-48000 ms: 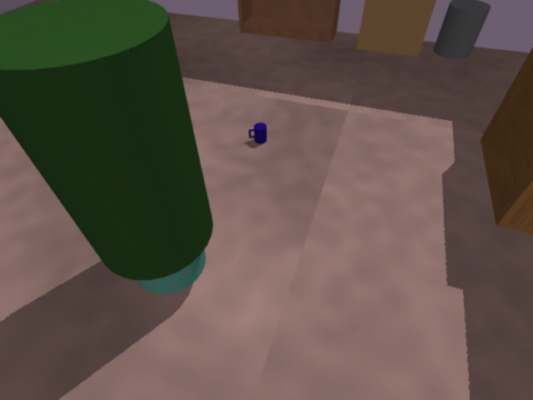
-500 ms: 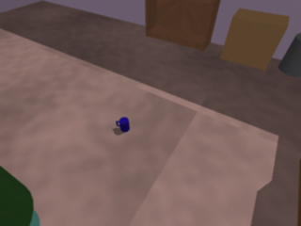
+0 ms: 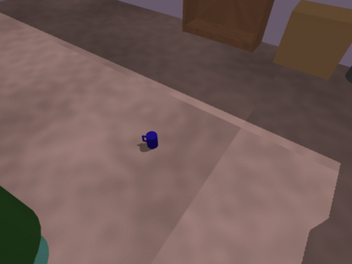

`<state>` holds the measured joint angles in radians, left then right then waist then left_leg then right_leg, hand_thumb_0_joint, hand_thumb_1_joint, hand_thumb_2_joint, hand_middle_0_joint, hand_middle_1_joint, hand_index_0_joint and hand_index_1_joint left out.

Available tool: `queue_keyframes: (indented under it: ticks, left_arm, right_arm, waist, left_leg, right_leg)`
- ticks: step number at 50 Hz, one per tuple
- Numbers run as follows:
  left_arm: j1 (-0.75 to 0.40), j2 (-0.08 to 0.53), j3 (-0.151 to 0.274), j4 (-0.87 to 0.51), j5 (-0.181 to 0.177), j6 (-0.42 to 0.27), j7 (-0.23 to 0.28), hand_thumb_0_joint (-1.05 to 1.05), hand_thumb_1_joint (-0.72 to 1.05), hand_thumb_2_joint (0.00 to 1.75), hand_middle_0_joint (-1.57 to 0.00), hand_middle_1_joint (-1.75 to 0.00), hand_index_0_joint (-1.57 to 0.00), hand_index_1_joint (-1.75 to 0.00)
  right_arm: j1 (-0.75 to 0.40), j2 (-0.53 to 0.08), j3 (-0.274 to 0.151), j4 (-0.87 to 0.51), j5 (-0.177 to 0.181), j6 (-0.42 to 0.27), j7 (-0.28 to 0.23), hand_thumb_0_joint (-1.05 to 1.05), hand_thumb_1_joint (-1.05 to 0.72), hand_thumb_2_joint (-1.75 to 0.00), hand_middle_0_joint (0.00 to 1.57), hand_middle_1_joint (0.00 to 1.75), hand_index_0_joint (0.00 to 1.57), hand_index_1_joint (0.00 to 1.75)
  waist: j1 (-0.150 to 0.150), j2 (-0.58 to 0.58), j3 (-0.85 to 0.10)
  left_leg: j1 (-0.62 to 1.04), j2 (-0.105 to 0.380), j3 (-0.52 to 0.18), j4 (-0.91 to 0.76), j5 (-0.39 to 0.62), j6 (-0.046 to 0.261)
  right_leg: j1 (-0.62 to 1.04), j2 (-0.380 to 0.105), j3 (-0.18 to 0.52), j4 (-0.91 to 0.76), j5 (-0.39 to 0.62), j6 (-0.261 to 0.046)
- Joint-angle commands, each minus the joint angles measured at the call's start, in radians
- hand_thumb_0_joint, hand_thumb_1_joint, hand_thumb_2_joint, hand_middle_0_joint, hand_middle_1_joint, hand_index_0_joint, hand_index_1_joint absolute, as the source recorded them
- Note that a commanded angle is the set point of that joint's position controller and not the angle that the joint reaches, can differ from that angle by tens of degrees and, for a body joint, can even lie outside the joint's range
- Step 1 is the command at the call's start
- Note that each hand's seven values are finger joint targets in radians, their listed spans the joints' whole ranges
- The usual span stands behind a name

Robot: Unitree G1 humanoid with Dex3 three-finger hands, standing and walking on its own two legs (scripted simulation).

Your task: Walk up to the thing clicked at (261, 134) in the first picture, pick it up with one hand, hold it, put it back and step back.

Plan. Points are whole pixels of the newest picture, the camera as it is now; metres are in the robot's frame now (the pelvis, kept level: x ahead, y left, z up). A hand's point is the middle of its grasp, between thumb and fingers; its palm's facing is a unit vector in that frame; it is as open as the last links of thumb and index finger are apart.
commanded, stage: step back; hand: left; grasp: from above
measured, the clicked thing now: (149, 139) +1.01 +0.24 -0.71
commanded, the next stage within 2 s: stand in 0.24 s
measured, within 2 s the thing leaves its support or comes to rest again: neither
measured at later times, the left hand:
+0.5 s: hand out of the picture +0.11 +0.25 -0.13, palm faces -0.04 -0.94 -0.34, open 7.4 cm
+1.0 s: hand out of the picture +0.09 +0.25 -0.14, palm faces -0.07 -0.94 -0.33, open 7.4 cm
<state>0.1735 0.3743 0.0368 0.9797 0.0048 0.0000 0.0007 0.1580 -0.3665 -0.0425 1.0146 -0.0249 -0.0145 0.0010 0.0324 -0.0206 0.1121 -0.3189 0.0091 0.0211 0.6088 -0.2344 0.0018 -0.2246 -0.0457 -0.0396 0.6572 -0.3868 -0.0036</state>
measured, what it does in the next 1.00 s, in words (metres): stands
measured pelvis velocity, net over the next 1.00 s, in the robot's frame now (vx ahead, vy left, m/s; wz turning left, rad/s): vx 0.01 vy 0.01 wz -0.03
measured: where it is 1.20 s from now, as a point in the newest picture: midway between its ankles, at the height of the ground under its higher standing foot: outside the picture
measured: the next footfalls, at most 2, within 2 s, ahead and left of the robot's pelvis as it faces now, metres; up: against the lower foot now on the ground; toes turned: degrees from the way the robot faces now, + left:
none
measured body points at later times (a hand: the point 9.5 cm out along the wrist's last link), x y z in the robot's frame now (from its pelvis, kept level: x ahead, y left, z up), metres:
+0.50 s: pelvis +0.01 +0.00 +0.02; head +0.02 +0.00 +0.47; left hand +0.11 +0.30 -0.11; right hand +0.12 -0.29 -0.11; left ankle +0.06 +0.12 -0.72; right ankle -0.01 -0.12 -0.72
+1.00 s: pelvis +0.01 +0.01 +0.02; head +0.01 +0.01 +0.47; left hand +0.09 +0.30 -0.11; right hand +0.06 -0.30 -0.11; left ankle +0.06 +0.12 -0.72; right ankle -0.01 -0.12 -0.72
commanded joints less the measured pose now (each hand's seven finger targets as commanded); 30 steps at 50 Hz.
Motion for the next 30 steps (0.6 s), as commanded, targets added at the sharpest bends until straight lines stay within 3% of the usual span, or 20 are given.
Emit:
queue_keyframes:
  ticks: [1,2,4,6,11,12,15,18,21,25,30]
  left_arm:
    - [-0.017,0.184,0.039,-0.033,-0.002,-0.016,0.012,0.00,0.90,0.90,-0.20,-0.30,-0.20,-0.30]
    - [0.019,0.190,0.038,-0.013,-0.001,-0.022,0.013,0.00,0.90,0.90,-0.20,-0.30,-0.20,-0.30]
    - [0.016,0.216,0.043,0.008,0.006,-0.035,0.010,0.00,0.90,0.90,-0.20,-0.30,-0.20,-0.30]
    - [-0.040,0.231,0.045,0.008,0.003,-0.042,0.010,0.00,0.90,0.90,-0.20,-0.30,-0.20,-0.30]
    - [-0.069,0.211,0.037,0.035,0.003,-0.039,0.014,0.00,0.90,0.90,-0.20,-0.30,-0.20,-0.30]
    - [-0.068,0.169,0.009,0.053,-0.004,-0.040,0.007,0.00,0.90,0.90,-0.20,-0.30,-0.20,-0.30]
    - [-0.086,0.184,0.007,0.063,-0.001,-0.045,0.008,0.00,0.90,0.90,-0.20,-0.30,-0.20,-0.30]
    - [-0.109,0.193,0.005,0.076,0.001,-0.042,0.009,0.00,0.90,0.90,-0.20,-0.30,-0.20,-0.30]
    - [-0.122,0.189,0.004,0.080,0.001,-0.043,0.006,0.00,0.90,0.90,-0.20,-0.30,-0.20,-0.30]
    - [-0.122,0.194,0.005,0.087,0.004,-0.044,0.006,0.00,0.90,0.90,-0.20,-0.30,-0.20,-0.30]
    - [-0.123,0.198,0.005,0.088,0.004,-0.047,0.004,0.00,0.90,0.90,-0.20,-0.30,-0.20,-0.30]
  right_arm:
    - [-0.084,-0.263,-0.049,-0.066,0.000,-0.021,-0.016,0.00,-0.90,-0.90,0.20,0.30,0.20,0.30]
    - [-0.118,-0.241,-0.041,-0.067,0.004,-0.019,-0.016,0.00,-0.90,-0.90,0.20,0.30,0.20,0.30]
    - [-0.136,-0.203,-0.028,-0.054,0.010,-0.017,-0.014,0.00,-0.90,-0.90,0.20,0.30,0.20,0.30]
    - [-0.133,-0.190,-0.022,-0.033,0.013,-0.018,-0.013,0.00,-0.90,-0.90,0.20,0.30,0.20,0.30]
    - [-0.176,-0.187,-0.024,0.005,0.012,-0.018,-0.012,0.00,-0.90,-0.90,0.20,0.30,0.20,0.30]
    - [-0.142,-0.192,-0.015,0.012,0.020,-0.021,-0.006,0.00,-0.90,-0.90,0.20,0.30,0.20,0.30]
    - [-0.158,-0.183,-0.013,0.026,0.021,-0.026,-0.003,0.00,-0.90,-0.90,0.20,0.30,0.20,0.30]
    - [-0.176,-0.169,-0.008,0.034,0.022,-0.019,0.000,0.00,-0.90,-0.90,0.20,0.30,0.20,0.30]
    - [-0.175,-0.176,-0.008,0.045,0.018,-0.020,0.003,0.00,-0.90,-0.90,0.20,0.30,0.20,0.30]
    - [-0.181,-0.182,-0.011,0.053,0.017,-0.021,0.004,0.00,-0.90,-0.90,0.20,0.30,0.20,0.30]
    - [-0.161,-0.180,-0.008,0.066,0.017,-0.025,0.005,0.00,-0.90,-0.90,0.20,0.30,0.20,0.30]
  waist:
    - [-0.006,0.161,-0.152]
    - [0.013,0.170,-0.159]
    - [0.001,0.113,-0.181]
    - [-0.025,0.068,-0.181]
    - [-0.024,0.039,-0.180]
    - [-0.040,0.046,-0.214]
    - [-0.038,0.017,-0.207]
    - [-0.039,-0.008,-0.141]
    - [-0.037,0.007,-0.132]
    - [-0.032,0.014,-0.138]
    - [-0.034,0.022,-0.159]
  left_leg:
    - [0.034,0.254,-0.270,-0.232,0.114,0.152]
    - [0.032,0.227,-0.225,-0.205,0.113,0.120]
    - [0.048,0.156,-0.141,-0.144,0.141,0.060]
    - [0.129,0.124,-0.098,-0.130,0.208,0.032]
    - [0.174,0.142,-0.083,-0.167,0.270,0.046]
    - [0.232,0.139,-0.097,-0.188,0.312,0.041]
    - [0.281,0.140,-0.088,-0.203,0.392,0.034]
    - [0.252,0.133,-0.090,-0.260,0.262,0.023]
    - [0.235,0.133,-0.090,-0.291,0.219,0.016]
    - [0.232,0.128,-0.083,-0.309,0.182,0.010]
    - [0.245,0.132,-0.082,-0.318,0.209,0.009]
  right_leg:
    - [0.038,0.013,0.040,-0.064,0.013,-0.031]
    - [0.059,-0.004,0.056,-0.114,0.076,-0.036]
    - [0.090,-0.047,0.114,-0.187,0.222,-0.045]
    - [0.052,-0.077,0.146,-0.210,0.337,-0.048]
    - [0.069,-0.062,0.115,-0.245,0.382,-0.030]
    - [0.085,-0.073,0.118,-0.269,0.391,-0.023]
    - [0.094,-0.076,0.110,-0.297,0.458,-0.011]
    - [0.072,-0.082,0.114,-0.354,0.341,-0.006]
    - [0.092,-0.085,0.115,-0.382,0.283,-0.005]
    - [0.103,-0.089,0.118,-0.403,0.267,-0.006]
    - [0.120,-0.094,0.120,-0.403,0.289,-0.009]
